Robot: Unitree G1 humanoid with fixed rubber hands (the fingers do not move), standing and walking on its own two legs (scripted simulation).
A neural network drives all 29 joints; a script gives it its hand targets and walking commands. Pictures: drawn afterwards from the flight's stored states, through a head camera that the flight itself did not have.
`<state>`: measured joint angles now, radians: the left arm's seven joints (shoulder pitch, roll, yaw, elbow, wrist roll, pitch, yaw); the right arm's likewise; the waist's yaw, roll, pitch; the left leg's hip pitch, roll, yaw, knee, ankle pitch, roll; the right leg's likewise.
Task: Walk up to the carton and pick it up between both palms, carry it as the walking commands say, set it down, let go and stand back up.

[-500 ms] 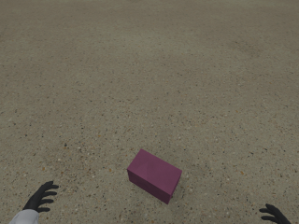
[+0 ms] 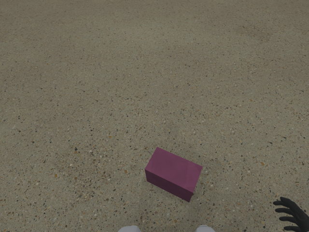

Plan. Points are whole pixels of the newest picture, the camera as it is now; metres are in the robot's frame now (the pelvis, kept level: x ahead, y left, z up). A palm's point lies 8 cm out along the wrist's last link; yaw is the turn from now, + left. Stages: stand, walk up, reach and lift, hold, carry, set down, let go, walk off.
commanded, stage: walk up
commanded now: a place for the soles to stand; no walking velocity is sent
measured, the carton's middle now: (173, 174) +0.51 -0.04 -0.65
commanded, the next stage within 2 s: none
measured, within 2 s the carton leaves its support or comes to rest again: neither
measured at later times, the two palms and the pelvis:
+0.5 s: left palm (20, 160) +0.29 +0.42 -0.02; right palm out of the picture +0.15 -0.24 -0.05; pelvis +0.09 +0.11 +0.00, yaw -15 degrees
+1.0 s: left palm (51, 127) +0.42 +0.40 -0.05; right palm out of the picture +0.11 -0.21 -0.03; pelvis +0.14 +0.16 +0.01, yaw -28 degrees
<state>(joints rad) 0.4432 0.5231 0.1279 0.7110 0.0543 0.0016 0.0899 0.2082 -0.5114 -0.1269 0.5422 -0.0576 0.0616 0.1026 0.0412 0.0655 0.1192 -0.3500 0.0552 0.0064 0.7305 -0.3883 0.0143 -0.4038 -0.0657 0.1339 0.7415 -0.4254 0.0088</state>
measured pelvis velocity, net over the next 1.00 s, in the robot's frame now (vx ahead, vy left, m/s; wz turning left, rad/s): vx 0.14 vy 0.16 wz -0.48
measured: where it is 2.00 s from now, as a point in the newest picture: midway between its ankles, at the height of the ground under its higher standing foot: outside the picture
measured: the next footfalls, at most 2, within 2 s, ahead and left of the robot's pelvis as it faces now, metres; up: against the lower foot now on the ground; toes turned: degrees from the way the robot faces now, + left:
right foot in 0.26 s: +0.13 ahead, -0.07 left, +0.00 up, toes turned -12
left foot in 0.54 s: +0.25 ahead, +0.27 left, +0.00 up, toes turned -27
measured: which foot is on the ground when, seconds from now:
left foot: down 0.00-0.26, up 0.28-0.52, down 0.54-1.00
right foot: up 0.00-0.24, down 0.26-0.54, up 0.56-0.74, down 0.76-1.00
